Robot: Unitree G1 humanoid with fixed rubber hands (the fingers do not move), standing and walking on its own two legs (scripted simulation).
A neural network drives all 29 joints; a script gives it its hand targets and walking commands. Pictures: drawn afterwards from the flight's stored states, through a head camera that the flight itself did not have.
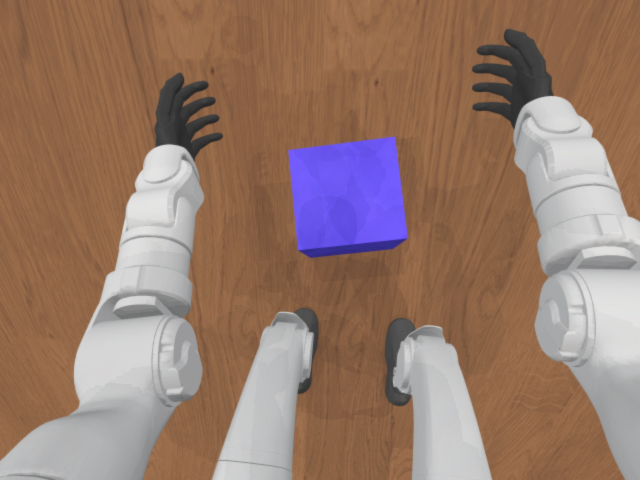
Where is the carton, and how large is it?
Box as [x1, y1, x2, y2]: [288, 137, 407, 257]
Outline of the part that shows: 394,137 288,150 298,250 310,257 388,249 393,248 407,238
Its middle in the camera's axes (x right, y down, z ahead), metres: +0.07 -0.08 +0.87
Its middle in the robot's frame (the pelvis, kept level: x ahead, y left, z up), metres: +0.49 +0.04 -0.51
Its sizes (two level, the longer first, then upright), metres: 0.210 0.200 0.250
